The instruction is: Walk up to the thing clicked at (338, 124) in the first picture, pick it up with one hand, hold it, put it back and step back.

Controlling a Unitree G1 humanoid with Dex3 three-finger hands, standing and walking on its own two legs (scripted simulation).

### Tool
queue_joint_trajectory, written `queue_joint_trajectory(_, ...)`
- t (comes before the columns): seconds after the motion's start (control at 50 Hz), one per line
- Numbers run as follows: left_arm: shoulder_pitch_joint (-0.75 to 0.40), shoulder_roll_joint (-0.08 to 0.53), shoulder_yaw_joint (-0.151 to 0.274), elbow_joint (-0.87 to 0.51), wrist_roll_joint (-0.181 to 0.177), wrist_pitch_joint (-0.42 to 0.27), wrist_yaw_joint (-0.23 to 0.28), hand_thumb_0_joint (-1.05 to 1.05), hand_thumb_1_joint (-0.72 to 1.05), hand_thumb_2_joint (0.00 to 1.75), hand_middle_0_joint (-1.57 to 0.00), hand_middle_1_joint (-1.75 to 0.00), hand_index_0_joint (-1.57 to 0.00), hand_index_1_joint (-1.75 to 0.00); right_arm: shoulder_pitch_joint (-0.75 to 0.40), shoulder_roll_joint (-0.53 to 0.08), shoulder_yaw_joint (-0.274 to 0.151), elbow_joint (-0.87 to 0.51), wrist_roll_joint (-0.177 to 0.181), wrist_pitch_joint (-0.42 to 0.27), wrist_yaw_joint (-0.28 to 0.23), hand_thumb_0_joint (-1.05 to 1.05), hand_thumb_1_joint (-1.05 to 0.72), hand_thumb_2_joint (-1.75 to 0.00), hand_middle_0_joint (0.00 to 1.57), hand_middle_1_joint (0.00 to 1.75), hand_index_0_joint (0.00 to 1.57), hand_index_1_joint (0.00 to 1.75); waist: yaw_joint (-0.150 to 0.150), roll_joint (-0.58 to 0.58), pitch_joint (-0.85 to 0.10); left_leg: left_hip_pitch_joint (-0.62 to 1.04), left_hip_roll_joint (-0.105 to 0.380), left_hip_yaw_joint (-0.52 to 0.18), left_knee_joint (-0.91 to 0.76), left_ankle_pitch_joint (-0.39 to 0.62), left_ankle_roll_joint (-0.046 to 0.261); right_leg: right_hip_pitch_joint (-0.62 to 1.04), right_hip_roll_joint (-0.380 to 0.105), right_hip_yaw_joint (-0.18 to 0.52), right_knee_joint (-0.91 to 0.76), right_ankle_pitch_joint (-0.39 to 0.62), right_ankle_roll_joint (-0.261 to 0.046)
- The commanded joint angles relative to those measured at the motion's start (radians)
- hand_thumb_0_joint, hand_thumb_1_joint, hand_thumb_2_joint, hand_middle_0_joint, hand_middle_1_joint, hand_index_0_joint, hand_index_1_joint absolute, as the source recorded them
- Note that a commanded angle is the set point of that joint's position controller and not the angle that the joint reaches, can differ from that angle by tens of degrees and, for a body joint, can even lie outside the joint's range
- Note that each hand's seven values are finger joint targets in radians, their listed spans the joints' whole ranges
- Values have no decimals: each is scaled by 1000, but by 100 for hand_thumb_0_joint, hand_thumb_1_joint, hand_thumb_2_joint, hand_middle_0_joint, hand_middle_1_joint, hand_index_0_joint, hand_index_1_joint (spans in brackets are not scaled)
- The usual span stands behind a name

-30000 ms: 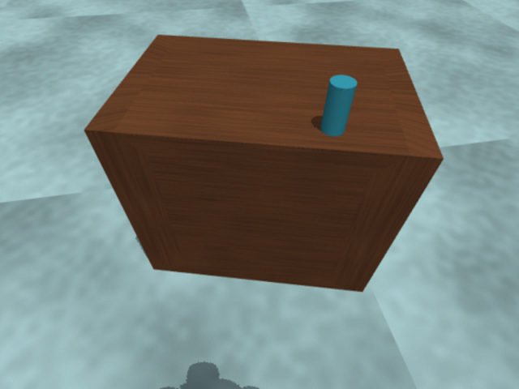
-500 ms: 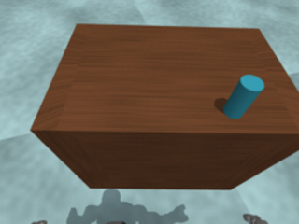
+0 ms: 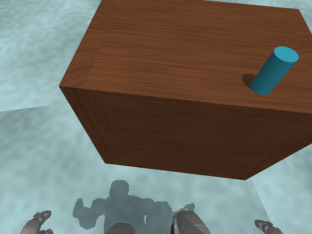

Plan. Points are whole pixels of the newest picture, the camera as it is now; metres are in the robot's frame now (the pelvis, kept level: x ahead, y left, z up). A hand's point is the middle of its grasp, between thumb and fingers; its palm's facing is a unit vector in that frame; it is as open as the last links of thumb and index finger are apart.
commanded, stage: step back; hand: right
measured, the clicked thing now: (271, 72) +0.54 -0.33 +0.06
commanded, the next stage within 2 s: none
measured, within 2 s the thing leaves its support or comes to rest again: neither
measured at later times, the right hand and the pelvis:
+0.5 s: hand out of the picture -0.05 -0.28 -0.15, palm faces +0.05 +0.93 -0.36, open 7.4 cm; pelvis -0.13 +0.00 +0.01, yaw -4 degrees
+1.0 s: hand out of the picture -0.20 -0.24 -0.13, palm faces +0.06 +0.92 -0.40, open 7.4 cm; pelvis -0.30 +0.03 +0.00, yaw -8 degrees
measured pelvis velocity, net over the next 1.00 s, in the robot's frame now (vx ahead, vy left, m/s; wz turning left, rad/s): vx -0.30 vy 0.03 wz -0.14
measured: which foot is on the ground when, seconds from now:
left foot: down 0.00-0.30, up 0.32-0.62, down 0.64-1.00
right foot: up 0.00-0.26, down 0.28-0.66, up 0.68-1.00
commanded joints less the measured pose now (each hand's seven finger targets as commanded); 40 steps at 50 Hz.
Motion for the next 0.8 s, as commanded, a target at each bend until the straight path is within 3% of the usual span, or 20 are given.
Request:
queue_joint_trajectory(0.0, 16, 180, 63, -55, -13, -17, 21, 0, 90, 90, -20, -30, -20, -30, -26, -262, -68, -86, -3, -21, -29, 0, -90, -90, 20, 30, 20, 30, -13, 124, -253, 84, 303, -259, -274, 606, 235, -76, 140, 154, 423, -128, -22)
queue_joint_trajectory(0.04, 91, 184, 62, -32, -14, -24, 14, 0, 90, 90, -20, -30, -20, -30, -58, -239, -61, -102, 2, -24, -38, 0, -90, -90, 20, 30, 20, 30, 22, 182, -217, 100, 276, -197, -250, 580, 223, -81, 116, 122, 411, -55, -5)
queue_joint_trajectory(0.14, 83, 164, 59, -50, -1, -41, 2, 0, 90, 90, -20, -30, -20, -30, 11, -225, -62, -112, 3, -19, -38, 0, -90, -90, 20, 30, 20, 30, -34, 178, -249, 221, 295, -169, -184, 647, 256, -13, 69, 40, 87, -62, 41)
queue_joint_trajectory(0.18, 104, 155, 59, -44, -1, -48, -3, 0, 90, 90, -20, -30, -20, -30, 4, -234, -62, -119, 4, -13, -35, 0, -90, -90, 20, 30, 20, 30, -32, 217, -283, 231, 278, -165, -155, 586, 219, 63, 45, 4, -126, -16, 23)
queue_joint_trajectory(0.24, 211, 161, 63, 8, 19, -65, -1, 0, 90, 90, -20, -30, -20, -30, -38, -244, -63, -140, 25, 6, -28, 0, -90, -90, 20, 30, 20, 30, 20, 189, -309, 76, 235, -114, -61, 423, 149, 283, 56, -51, -449, 277, -9)
queue_joint_trajectory(0.26, 196, 226, 82, -1, 32, -71, 0, 0, 90, 90, -20, -30, -20, -30, -26, -199, -50, -144, 32, 8, -25, 0, -90, -90, 20, 30, 20, 30, 6, 54, -283, -107, 163, -90, 15, 233, 82, 347, -49, 147, -458, 318, -49)
queue_joint_trajectory(0.28, 156, 327, 107, -24, 25, -73, -7, 0, 90, 90, -20, -30, -20, -30, -35, -150, -38, -162, 38, 7, -25, 0, -90, -90, 20, 30, 20, 30, 14, -193, -229, -262, -28, -16, 195, -116, 9, 290, -276, 439, -523, 386, -184)
queue_joint_trajectory(0.3, 117, 378, 111, -59, 35, -77, -5, 0, 90, 90, -20, -30, -20, -30, -91, -187, -56, -156, 28, 18, -40, 0, -90, -90, 20, 30, 20, 30, 61, -220, -187, -200, -45, -133, 471, -285, -4, 80, -412, 578, -555, 470, -323)
queue_joint_trajectory(0.34, 10, 273, 86, -90, 17, -78, 1, 0, 90, 90, -20, -30, -20, -30, 12, -218, -66, -113, 44, 16, -39, 0, -90, -90, 20, 30, 20, 30, -31, -44, -185, -203, -75, -231, 595, -157, -5, 117, -271, 318, -449, 613, -244)
queue_joint_trajectory(0.38, -15, 237, 85, -101, 21, -69, 3, 0, 90, 90, -20, -30, -20, -30, 58, -203, -56, -102, 46, 3, -45, 0, -90, -90, 20, 30, 20, 30, -35, -97, -225, -198, -97, -167, 590, -118, -18, 173, -203, 184, -406, 649, -194)
queue_joint_trajectory(0.46, 92, 210, 77, -98, 26, -60, 16, 0, 90, 90, -20, -30, -20, -30, 21, -190, -46, -120, 26, 0, -47, 0, -90, -90, 20, 30, 20, 30, 44, -113, -231, -255, -51, -120, 377, -175, -38, 359, -218, 185, -372, 691, -210)
queue_joint_trajectory(0.52, 100, 232, 81, -104, 24, -51, 22, 0, 90, 90, -20, -30, -20, -30, 37, -193, -53, -123, 16, -7, -41, 0, -90, -90, 20, 30, 20, 30, 55, -163, -273, -199, -9, -74, 165, -178, -27, 417, -254, 209, -329, 756, -215)
queue_joint_trajectory(0.56, 64, 245, 76, -116, 16, -43, 14, 0, 90, 90, -20, -30, -20, -30, 93, -193, -60, -99, 11, -7, -33, 0, -90, -90, 20, 30, 20, 30, 24, -198, -288, -92, -9, -7, 48, -140, -15, 333, -235, 204, -330, 667, -196)
queue_joint_trajectory(0.6, -8, 256, 70, -135, 5, -32, 7, 0, 90, 90, -20, -30, -20, -30, 200, -198, -71, -54, 7, -13, -24, 0, -90, -90, 20, 30, 20, 30, -43, -168, -317, 77, -10, 40, -178, 57, 12, 211, -199, 164, -272, 514, -140)
queue_joint_trajectory(0.62, 13, 217, 58, -136, 3, -25, 5, 0, 90, 90, -20, -30, -20, -30, 181, -219, -79, -59, -3, -17, -23, 0, -90, -90, 20, 30, 20, 30, -41, -52, -293, 94, 57, -85, -275, 99, 43, 132, -125, 134, -194, 366, -88)
queue_joint_trajectory(0.64, 15, 168, 44, -146, -2, -25, 6, 0, 90, 90, -20, -30, -20, -30, 144, -316, -99, -82, -21, -18, -18, 0, -90, -90, 20, 30, 20, 30, -46, 205, -267, 128, 288, -411, -343, 218, 149, -73, 60, 51, 18, 61, -23)
queue_joint_trajectory(0.66, -58, 204, 72, -140, 2, -26, 23, 0, 90, 90, -20, -30, -20, -30, 107, -387, -107, -100, -13, -16, -13, 0, -90, -90, 20, 30, 20, 30, -88, 275, -237, -82, 425, -558, -409, 269, 295, -8, 136, 95, 249, -227, -2)
queue_joint_trajectory(0.68, -59, 212, 78, -114, 9, -21, 27, 0, 90, 90, -20, -30, -20, -30, 51, -350, -103, -100, -13, -24, -18, 0, -90, -90, 20, 30, 20, 30, -58, 189, -196, -135, 424, -518, -405, 284, 304, 7, 137, 175, 392, -188, -13)
queue_joint_trajectory(0.72, 51, 192, 73, -71, -12, -20, 19, 0, 90, 90, -20, -30, -20, -30, -50, -256, -67, -120, -16, -29, -32, 0, -90, -90, 20, 30, 20, 30, 27, 95, -191, -41, 309, -292, -326, 400, 232, -68, 140, 174, 479, -71, -11)
queue_joint_trajectory(0.78, 99, 180, 73, -47, -3, -25, -1, 0, 90, 90, -20, -30, -20, -30, -28, -220, -63, -120, -8, -31, -34, 0, -90, -90, 20, 30, 20, 30, 19, 172, -187, 58, 270, -212, -273, 452, 227, -38, 100, 111, 350, -44, 24)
